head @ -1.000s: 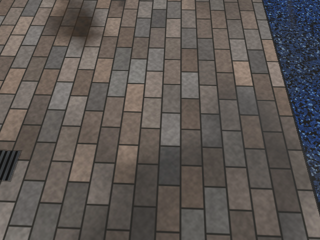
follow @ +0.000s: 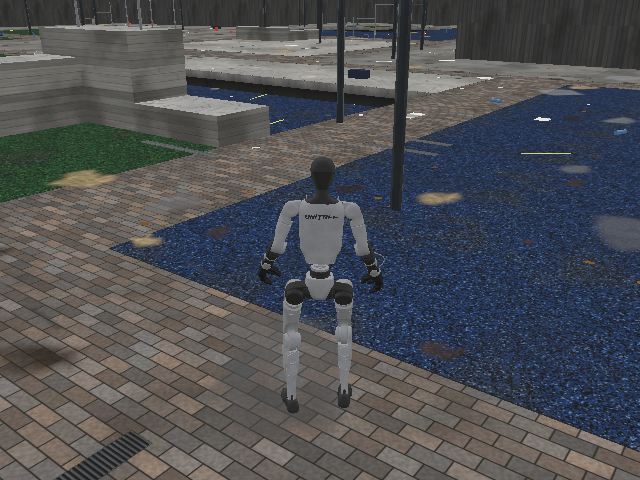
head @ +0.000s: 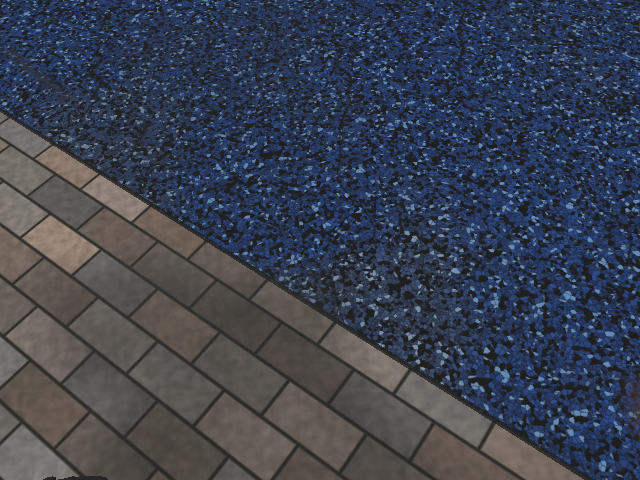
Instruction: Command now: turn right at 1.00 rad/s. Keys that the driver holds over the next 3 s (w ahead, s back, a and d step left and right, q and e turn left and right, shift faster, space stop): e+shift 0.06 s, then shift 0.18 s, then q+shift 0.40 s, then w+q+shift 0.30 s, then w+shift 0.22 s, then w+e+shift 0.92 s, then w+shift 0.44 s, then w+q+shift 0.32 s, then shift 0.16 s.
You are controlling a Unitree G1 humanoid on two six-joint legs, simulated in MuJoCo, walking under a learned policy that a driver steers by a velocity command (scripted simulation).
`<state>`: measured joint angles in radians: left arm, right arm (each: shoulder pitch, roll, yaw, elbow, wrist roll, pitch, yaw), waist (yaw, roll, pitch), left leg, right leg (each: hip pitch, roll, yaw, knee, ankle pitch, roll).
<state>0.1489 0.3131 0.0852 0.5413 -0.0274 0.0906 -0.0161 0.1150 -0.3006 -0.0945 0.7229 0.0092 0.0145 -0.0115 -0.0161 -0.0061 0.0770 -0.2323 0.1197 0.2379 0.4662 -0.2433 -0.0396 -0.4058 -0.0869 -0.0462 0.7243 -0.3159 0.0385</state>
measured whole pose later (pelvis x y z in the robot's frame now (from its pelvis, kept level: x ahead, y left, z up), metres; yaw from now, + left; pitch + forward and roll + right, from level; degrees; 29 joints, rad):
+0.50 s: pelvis +0.04 -0.02 -0.01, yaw -6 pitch +1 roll +0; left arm 0.08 0.24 0.03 0.66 0.01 0.02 0.03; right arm 0.21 -0.29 -0.06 0.71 0.02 0.02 0.01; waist -0.04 -0.02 0.02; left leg -0.32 0.01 0.02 0.63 -0.32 0.01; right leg -0.29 0.02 -0.01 0.64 -0.35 -0.02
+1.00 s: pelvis +0.12 -0.02 +0.01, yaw +19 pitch +3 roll +0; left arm 0.40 0.30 0.07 0.76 0.04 -0.07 0.00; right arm 0.17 -0.34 -0.08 0.59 -0.04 0.04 0.08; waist 0.07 0.05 -0.06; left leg -0.76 0.01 -0.08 1.25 -0.16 -0.01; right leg -0.07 -0.01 -0.09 0.33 -0.32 -0.01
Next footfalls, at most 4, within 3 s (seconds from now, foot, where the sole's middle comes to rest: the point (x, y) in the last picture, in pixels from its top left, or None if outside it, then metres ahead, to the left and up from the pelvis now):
0.02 right None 0.05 -0.13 -0.77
0.46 left None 0.09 0.10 -0.77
0.78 right None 0.10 -0.14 -0.77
1.24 left None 0.34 0.24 -0.77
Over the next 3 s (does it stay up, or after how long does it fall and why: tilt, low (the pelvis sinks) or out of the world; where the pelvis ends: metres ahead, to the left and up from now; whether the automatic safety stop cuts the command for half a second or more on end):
stays up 1.77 0.06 -0.03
